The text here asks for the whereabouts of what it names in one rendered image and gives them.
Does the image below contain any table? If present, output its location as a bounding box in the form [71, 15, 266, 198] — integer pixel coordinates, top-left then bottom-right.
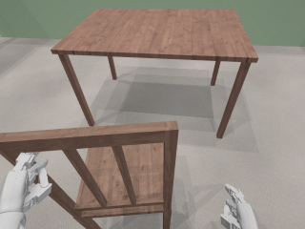
[51, 8, 258, 139]

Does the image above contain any left robot hand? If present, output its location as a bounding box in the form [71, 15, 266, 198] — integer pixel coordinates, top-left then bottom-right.
[0, 152, 52, 214]

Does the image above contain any right robot hand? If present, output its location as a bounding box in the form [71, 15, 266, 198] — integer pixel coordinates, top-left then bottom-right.
[220, 183, 258, 229]

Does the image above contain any left robot forearm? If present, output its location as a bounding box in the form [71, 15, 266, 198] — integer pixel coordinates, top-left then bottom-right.
[0, 211, 27, 229]

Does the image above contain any chair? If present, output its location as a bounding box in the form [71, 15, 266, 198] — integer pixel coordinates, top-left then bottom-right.
[0, 120, 179, 229]

